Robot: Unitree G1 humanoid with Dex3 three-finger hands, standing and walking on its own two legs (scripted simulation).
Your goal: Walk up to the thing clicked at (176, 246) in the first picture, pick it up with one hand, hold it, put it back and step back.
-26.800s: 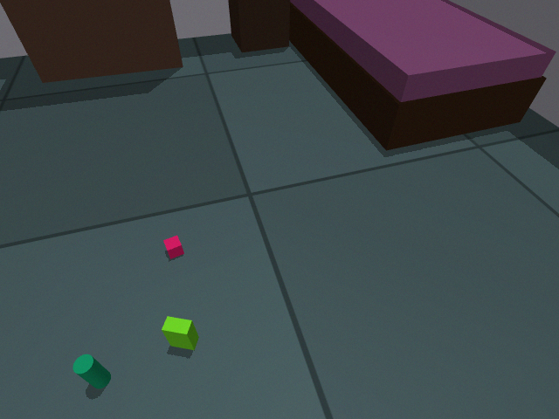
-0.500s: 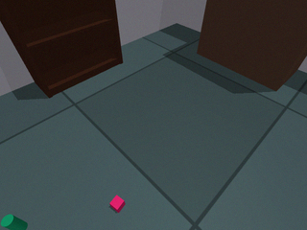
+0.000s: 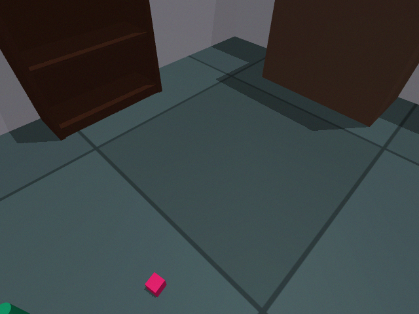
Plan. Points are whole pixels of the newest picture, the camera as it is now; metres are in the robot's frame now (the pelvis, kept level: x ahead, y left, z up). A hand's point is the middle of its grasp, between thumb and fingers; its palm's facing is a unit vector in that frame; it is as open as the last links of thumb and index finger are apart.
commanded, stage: stand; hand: left
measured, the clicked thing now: (155, 284) +0.43 +0.25 -0.75
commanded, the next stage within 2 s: walk up in 0.42 s
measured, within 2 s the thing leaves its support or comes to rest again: neither
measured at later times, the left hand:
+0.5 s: hand out of the picture +0.07 +0.25 -0.16, palm faces +0.01 -0.93 -0.36, open 7.4 cm
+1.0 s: hand out of the picture +0.02 +0.31 -0.19, palm faces -0.06 -0.93 -0.36, open 7.3 cm
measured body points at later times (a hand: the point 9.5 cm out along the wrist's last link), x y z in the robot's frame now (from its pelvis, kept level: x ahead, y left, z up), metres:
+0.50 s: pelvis -0.01 -0.01 +0.00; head +0.02 -0.01 +0.44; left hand +0.07 +0.30 -0.13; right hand +0.06 -0.31 -0.14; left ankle -0.01 +0.12 -0.75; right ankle +0.00 -0.12 -0.75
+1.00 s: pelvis -0.11 +0.05 -0.02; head -0.03 +0.08 +0.42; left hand +0.02 +0.36 -0.16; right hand -0.06 -0.26 -0.13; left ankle -0.10 +0.16 -0.75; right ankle -0.15 -0.09 -0.67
